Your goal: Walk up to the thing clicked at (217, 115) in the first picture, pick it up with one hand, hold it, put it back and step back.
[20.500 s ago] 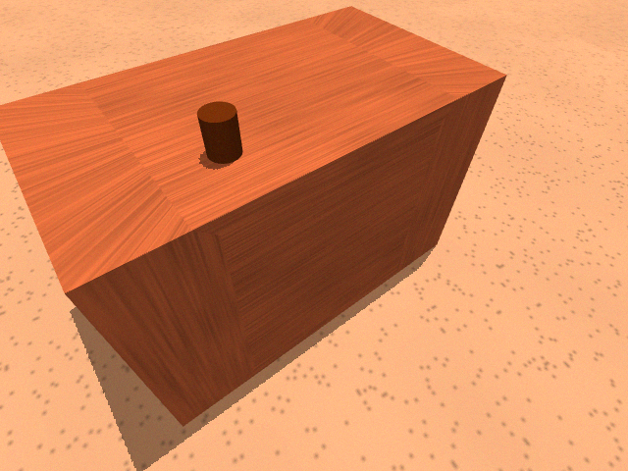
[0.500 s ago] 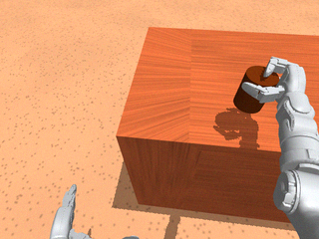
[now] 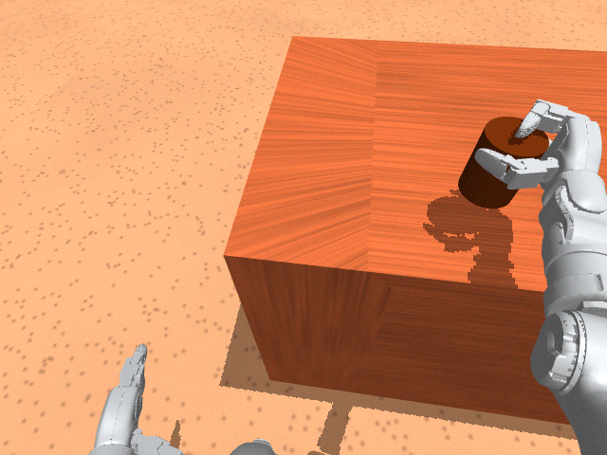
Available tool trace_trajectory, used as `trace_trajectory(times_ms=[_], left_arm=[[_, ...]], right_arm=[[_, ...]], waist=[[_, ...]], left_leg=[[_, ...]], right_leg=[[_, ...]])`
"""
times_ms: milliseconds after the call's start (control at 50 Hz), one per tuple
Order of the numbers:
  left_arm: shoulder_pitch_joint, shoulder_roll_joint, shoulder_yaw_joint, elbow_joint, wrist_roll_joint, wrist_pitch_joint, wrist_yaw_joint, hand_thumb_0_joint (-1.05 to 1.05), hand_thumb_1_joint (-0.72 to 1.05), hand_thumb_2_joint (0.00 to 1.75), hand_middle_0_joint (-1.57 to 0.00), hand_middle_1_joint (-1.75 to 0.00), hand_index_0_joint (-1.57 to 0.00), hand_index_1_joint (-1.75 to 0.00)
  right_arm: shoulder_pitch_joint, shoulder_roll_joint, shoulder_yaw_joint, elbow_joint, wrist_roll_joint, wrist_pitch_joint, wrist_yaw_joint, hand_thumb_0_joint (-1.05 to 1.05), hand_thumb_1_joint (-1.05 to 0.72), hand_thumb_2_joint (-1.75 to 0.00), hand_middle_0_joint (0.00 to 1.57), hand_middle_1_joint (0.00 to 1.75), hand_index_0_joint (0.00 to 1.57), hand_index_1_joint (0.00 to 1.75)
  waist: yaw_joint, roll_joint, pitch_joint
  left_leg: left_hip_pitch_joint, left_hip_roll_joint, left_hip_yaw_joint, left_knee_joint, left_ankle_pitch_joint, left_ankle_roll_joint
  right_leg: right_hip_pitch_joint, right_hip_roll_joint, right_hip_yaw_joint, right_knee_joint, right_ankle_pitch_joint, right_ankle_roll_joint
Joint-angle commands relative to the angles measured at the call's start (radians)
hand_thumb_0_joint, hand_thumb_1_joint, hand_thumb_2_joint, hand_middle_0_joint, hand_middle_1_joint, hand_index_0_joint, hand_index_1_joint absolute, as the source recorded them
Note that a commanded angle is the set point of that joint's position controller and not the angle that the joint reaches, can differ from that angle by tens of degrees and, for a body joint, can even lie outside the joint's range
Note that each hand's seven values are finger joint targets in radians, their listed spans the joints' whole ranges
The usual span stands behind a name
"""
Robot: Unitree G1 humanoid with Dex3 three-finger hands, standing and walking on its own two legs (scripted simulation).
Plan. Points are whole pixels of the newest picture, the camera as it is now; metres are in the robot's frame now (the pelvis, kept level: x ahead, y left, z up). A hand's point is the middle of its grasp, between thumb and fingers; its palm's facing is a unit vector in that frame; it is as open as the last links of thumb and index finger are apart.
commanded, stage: lower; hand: right
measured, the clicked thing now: (499, 164) +0.49 -0.20 +0.11
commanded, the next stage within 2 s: loosen in 0.66 s
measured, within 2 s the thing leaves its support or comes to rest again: rests again in 0.42 s
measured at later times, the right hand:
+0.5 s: hand (496, 167) +0.50 -0.21 +0.09, palm faces +0.16 +0.99 +0.01, open 6.7 cm
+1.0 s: hand (497, 168) +0.51 -0.21 +0.09, palm faces +0.16 +0.99 +0.01, open 8.1 cm
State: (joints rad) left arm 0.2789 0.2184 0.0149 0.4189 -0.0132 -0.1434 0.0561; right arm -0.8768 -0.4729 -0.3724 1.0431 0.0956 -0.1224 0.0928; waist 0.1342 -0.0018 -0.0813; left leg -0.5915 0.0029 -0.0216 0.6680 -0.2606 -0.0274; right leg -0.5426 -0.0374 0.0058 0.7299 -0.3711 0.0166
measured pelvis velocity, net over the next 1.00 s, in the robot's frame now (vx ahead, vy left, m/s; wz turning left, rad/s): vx -0.01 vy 0.00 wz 0.00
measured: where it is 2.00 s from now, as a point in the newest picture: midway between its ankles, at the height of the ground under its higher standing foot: outside the picture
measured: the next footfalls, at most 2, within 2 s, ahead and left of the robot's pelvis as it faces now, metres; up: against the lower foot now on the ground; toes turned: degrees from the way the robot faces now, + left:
none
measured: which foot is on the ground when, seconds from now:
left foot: down 0.00-1.00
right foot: down 0.00-1.00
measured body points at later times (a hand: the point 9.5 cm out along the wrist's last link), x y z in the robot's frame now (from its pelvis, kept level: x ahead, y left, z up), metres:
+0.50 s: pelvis +0.00 +0.00 -0.02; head +0.08 -0.02 +0.42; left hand +0.14 +0.26 -0.06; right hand +0.49 -0.26 +0.10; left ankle +0.04 +0.14 -0.72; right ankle -0.01 -0.13 -0.72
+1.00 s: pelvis -0.01 +0.00 -0.03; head +0.08 -0.02 +0.41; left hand +0.14 +0.26 -0.06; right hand +0.49 -0.26 +0.09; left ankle +0.04 +0.14 -0.72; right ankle -0.01 -0.13 -0.72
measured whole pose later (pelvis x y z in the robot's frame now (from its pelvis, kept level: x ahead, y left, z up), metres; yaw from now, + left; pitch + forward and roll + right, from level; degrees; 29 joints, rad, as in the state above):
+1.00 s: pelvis -0.01 +0.00 -0.03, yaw +0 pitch +17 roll +2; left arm 0.33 0.22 -0.01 0.21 0.03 -0.10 0.02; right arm -0.95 -0.55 -0.44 1.18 0.04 -0.27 0.11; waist 0.21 0.01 -0.12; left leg -0.86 -0.01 -0.01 0.88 -0.32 -0.03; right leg -0.82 -0.04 0.02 0.96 -0.45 0.02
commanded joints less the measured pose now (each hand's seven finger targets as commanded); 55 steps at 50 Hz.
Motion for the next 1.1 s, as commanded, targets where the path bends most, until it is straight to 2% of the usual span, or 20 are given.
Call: trace_trajectory(times_ms=[0, 80, 100, 140, 180, 220, 260, 340, 360, 380, 460, 520, 560, 580, 640, 680, 740, 920, 1020, 1080], left_arm=[[-0.065, 0.114, 0.034, -0.199, -0.003, -0.054, -0.002, 0.0, -0.56, 0.05, -0.05, -0.04, -0.04, -0.05], [0.002, 0.163, 0.082, -0.159, 0.006, -0.043, 0.001, 0.0, -0.56, 0.05, -0.05, -0.04, -0.04, -0.05], [0.02, 0.143, 0.063, -0.15, 0.01, -0.042, -0.004, 0.0, -0.56, 0.06, -0.05, -0.04, -0.04, -0.05], [-0.066, 0.183, 0.091, -0.25, 0.008, -0.049, 0.004, 0.0, -0.56, 0.06, -0.05, -0.04, -0.04, -0.05], [-0.02, 0.125, 0.038, -0.207, 0.012, -0.042, -0.001, 0.0, -0.55, 0.06, -0.05, -0.04, -0.04, -0.05], [-0.039, 0.131, 0.038, -0.229, 0.013, -0.042, -0.001, 0.0, -0.57, 0.07, -0.05, -0.04, -0.04, -0.05], [-0.076, 0.177, 0.075, -0.294, 0.014, -0.045, 0.008, 0.0, -0.57, 0.07, -0.05, -0.04, -0.04, -0.05], [0.031, 0.109, 0.018, -0.172, 0.02, -0.024, -0.006, 0.0, -0.56, 0.06, -0.05, -0.04, -0.04, -0.05], [-0.029, 0.127, 0.028, -0.243, 0.019, -0.034, -0.004, 0.0, -0.56, 0.06, -0.05, -0.04, -0.04, -0.05], [-0.06, 0.146, 0.045, -0.291, 0.023, -0.038, 0.001, 0.0, -0.56, 0.06, -0.05, -0.04, -0.04, -0.05], [0.052, 0.152, 0.06, -0.207, 0.03, -0.024, -0.009, 0.0, -0.55, 0.06, -0.05, -0.04, -0.05, -0.05], [-0.032, 0.17, 0.065, -0.327, 0.028, -0.031, -0.006, 0.0, -0.56, 0.05, -0.05, -0.04, -0.04, -0.05], [0.007, 0.139, 0.045, -0.29, 0.028, -0.028, -0.011, 0.0, -0.56, 0.06, -0.05, -0.04, -0.04, -0.05], [0.004, 0.15, 0.05, -0.299, 0.026, -0.027, -0.011, 0.0, -0.56, 0.05, -0.05, -0.04, -0.05, -0.05], [0.027, 0.189, 0.094, -0.322, 0.027, -0.025, -0.005, 0.0, -0.56, 0.06, -0.05, -0.04, -0.04, -0.05], [0.045, 0.149, 0.056, -0.289, 0.029, -0.022, -0.012, 0.0, -0.56, 0.06, -0.05, -0.04, -0.04, -0.05], [-0.019, 0.125, 0.031, -0.365, 0.03, -0.023, -0.017, 0.0, -0.56, 0.05, -0.05, -0.04, -0.04, -0.05], [0.07, 0.157, 0.071, -0.37, 0.036, -0.008, -0.019, 0.0, -0.51, 0.02, -0.06, -0.05, -0.07, -0.04], [0.044, 0.167, 0.079, -0.398, 0.033, -0.008, -0.021, 0.0, -0.54, 0.05, -0.05, -0.05, -0.05, -0.05], [0.017, 0.149, 0.062, -0.391, 0.035, -0.009, -0.021, 0.0, -0.54, 0.05, -0.05, -0.05, -0.05, -0.05]], right_arm=[[-0.572, -0.255, -0.031, -0.246, 0.021, -0.119, 0.009, 0.0, -0.23, -1.28, 1.27, 1.4, 1.31, 1.4], [-0.572, -0.314, -0.064, -0.232, 0.015, -0.142, 0.018, 0.0, -0.22, -1.3, 1.27, 1.41, 1.31, 1.41], [-0.566, -0.304, -0.066, -0.213, 0.015, -0.148, 0.02, 0.0, -0.23, -1.31, 1.28, 1.42, 1.32, 1.42], [-0.625, -0.359, -0.091, -0.298, 0.012, -0.171, 0.017, 0.0, -0.23, -1.3, 1.29, 1.42, 1.33, 1.42], [-0.645, -0.333, -0.077, -0.303, 0.016, -0.185, 0.018, 0.0, -0.25, -1.29, 1.28, 1.41, 1.32, 1.41], [-0.588, -0.304, -0.071, -0.237, 0.014, -0.19, 0.014, 0.0, -0.24, -1.31, 1.29, 1.42, 1.33, 1.42], [-0.677, -0.382, -0.095, -0.347, 0.008, -0.212, 0.004, 0.0, -0.26, -1.3, 1.29, 1.41, 1.32, 1.41], [-0.556, -0.299, -0.067, -0.167, 0.001, -0.205, 0.007, 0.0, -0.24, -1.3, 1.28, 1.41, 1.32, 1.41], [-0.573, -0.285, -0.057, -0.184, 0.0, -0.21, 0.009, 0.0, -0.25, -1.3, 1.28, 1.41, 1.32, 1.41], [-0.656, -0.358, -0.087, -0.284, -0.006, -0.224, 0.004, 0.0, -0.24, -1.3, 1.28, 1.41, 1.32, 1.41], [-0.557, -0.312, -0.077, -0.152, -0.004, -0.222, 0.011, 0.0, -0.26, -1.31, 1.28, 1.42, 1.32, 1.42], [-0.625, -0.349, -0.088, -0.215, -0.011, -0.231, 0.015, 0.0, -0.25, -1.3, 1.28, 1.41, 1.32, 1.41], [-0.593, -0.3, -0.074, -0.153, -0.008, -0.229, 0.022, 0.0, -0.25, -1.29, 1.28, 1.41, 1.31, 1.41], [-0.591, -0.345, -0.096, -0.176, -0.008, -0.231, 0.02, 0.0, -0.27, -1.3, 1.28, 1.41, 1.32, 1.41], [-0.583, -0.37, -0.106, -0.168, -0.017, -0.23, 0.021, 0.0, -0.26, -1.28, 1.27, 1.4, 1.31, 1.4], [-0.541, -0.326, -0.095, -0.101, -0.02, -0.224, 0.022, 0.0, -0.23, -1.28, 1.26, 1.39, 1.3, 1.39], [-0.595, -0.312, -0.087, -0.115, -0.025, -0.232, 0.017, 0.0, -0.19, -1.25, 1.25, 1.37, 1.29, 1.37], [-0.621, -0.334, -0.074, -0.132, -0.042, -0.218, 0.016, 0.0, 0.27, -0.53, 1.07, 0.83, 1.08, 0.83], [-0.611, -0.318, -0.073, -0.109, -0.038, -0.208, 0.015, 0.0, 0.43, -0.37, 0.87, 0.64, 0.88, 0.64], [-0.62, -0.312, -0.069, -0.096, -0.043, -0.209, 0.011, 0.0, 0.48, -0.25, 0.74, 0.5, 0.75, 0.5]], waist=[[0.007, -0.075, -0.43], [0.014, -0.124, -0.467], [0.02, -0.137, -0.467], [0.02, -0.12, -0.578], [0.016, -0.136, -0.538], [0.023, -0.135, -0.533], [0.023, -0.162, -0.634], [0.034, -0.18, -0.467], [0.041, -0.167, -0.52], [0.044, -0.183, -0.59], [0.059, -0.185, -0.498], [0.062, -0.156, -0.586], [0.071, -0.134, -0.524], [0.05, -0.147, -0.532], [0.068, -0.136, -0.568], [0.066, -0.141, -0.5], [0.062, -0.119, -0.536], [0.087, -0.175, -0.548], [0.083, -0.158, -0.526], [0.071, -0.149, -0.497]], left_leg=[[0.173, -0.023, 0.037, -0.026, 0.261, 0.033], [0.148, -0.02, 0.029, 0.001, 0.273, 0.035], [0.151, -0.017, 0.024, 0.006, 0.284, 0.035], [0.196, -0.016, 0.022, 0.024, 0.307, 0.033], [0.18, -0.017, 0.024, 0.028, 0.296, 0.032], [0.153, -0.022, 0.026, 0.037, 0.278, 0.036], [0.167, -0.023, 0.026, 0.049, 0.29, 0.036], [0.068, -0.029, 0.03, 0.045, 0.218, 0.04], [0.066, -0.029, 0.029, 0.052, 0.222, 0.039], [0.086, -0.03, 0.029, 0.061, 0.25, 0.04], [0.022, -0.034, 0.04, 0.084, 0.265, 0.043], [0.072, -0.028, 0.032, 0.093, 0.283, 0.041], [0.061, -0.029, 0.035, 0.101, 0.266, 0.041], [0.063, -0.027, 0.035, 0.102, 0.25, 0.04], [0.084, -0.024, 0.028, 0.103, 0.256, 0.036], [0.052, -0.023, 0.027, 0.115, 0.248, 0.038], [0.061, -0.023, 0.024, 0.126, 0.243, 0.038], [0.009, -0.024, 0.025, 0.132, 0.2, 0.038], [-0.041, -0.035, 0.048, 0.146, 0.182, 0.044], [-0.042, -0.033, 0.043, 0.145, 0.131, 0.044]], right_leg=[[0.166, 0.019, -0.003, -0.064, 0.326, -0.016], [0.17, 0.026, -0.006, -0.034, 0.342, -0.015], [0.156, 0.031, -0.009, -0.024, 0.341, -0.015], [0.167, 0.029, -0.007, -0.011, 0.345, -0.017], [0.14, 0.033, -0.01, 0.002, 0.329, -0.02], [0.131, 0.031, -0.001, 0.009, 0.341, -0.016], [0.178, 0.026, 0.001, 0.021, 0.368, -0.013], [0.1, 0.026, 0.005, 0.025, 0.313, -0.012], [0.112, 0.021, 0.008, 0.031, 0.319, -0.013], [0.14, 0.018, 0.007, 0.04, 0.348, -0.011], [0.126, 0.016, 0.014, 0.063, 0.421, -0.004], [0.109, 0.02, 0.007, 0.074, 0.372, -0.013], [0.051, 0.02, 0.007, 0.074, 0.325, -0.014], [0.051, 0.023, 0.007, 0.072, 0.315, -0.015], [0.042, 0.028, 0.0, 0.086, 0.274, -0.022], [-0.014, 0.03, 0.0, 0.091, 0.263, -0.022], [-0.026, 0.027, 0.0, 0.101, 0.252, -0.023], [-0.01, 0.027, -0.002, 0.116, 0.216, -0.021], [0.012, 0.016, 0.02, 0.113, 0.268, -0.011], [-0.046, 0.017, 0.016, 0.108, 0.182, -0.017]])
